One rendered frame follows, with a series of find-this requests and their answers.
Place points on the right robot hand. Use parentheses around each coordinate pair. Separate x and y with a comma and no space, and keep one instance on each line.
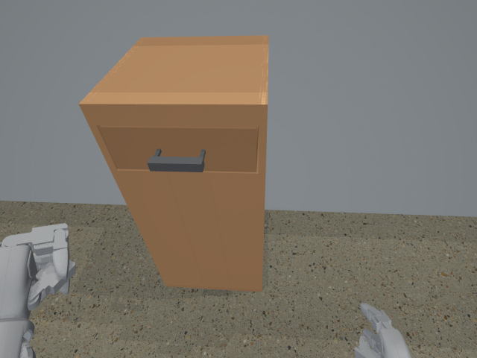
(388,344)

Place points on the drawer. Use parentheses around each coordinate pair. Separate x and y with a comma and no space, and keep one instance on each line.
(228,149)

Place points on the cabinet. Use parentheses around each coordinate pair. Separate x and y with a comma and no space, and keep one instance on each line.
(203,229)

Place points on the left robot hand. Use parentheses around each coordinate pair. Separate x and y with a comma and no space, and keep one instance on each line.
(18,268)

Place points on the handle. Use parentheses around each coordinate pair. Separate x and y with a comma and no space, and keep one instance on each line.
(176,164)

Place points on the left robot forearm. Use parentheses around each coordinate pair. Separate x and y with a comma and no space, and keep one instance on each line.
(15,335)

